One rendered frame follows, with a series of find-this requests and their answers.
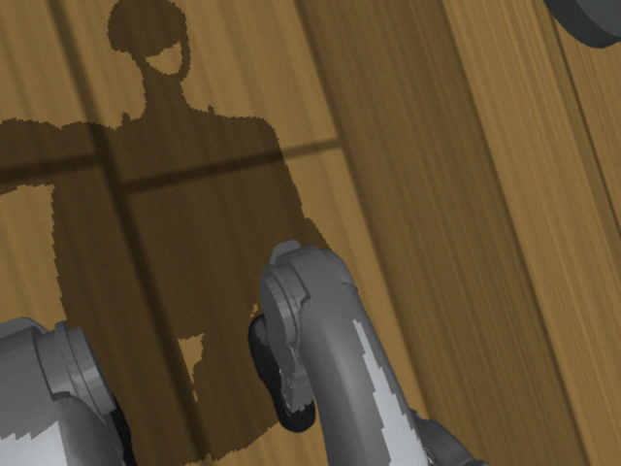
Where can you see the right robot hand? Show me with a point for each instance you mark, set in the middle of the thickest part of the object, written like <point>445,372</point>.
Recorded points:
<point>442,447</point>

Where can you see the right robot foot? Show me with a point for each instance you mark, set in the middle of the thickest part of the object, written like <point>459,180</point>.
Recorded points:
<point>268,372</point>

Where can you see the left robot foot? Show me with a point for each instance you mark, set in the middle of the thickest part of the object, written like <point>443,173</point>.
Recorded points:
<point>124,434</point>

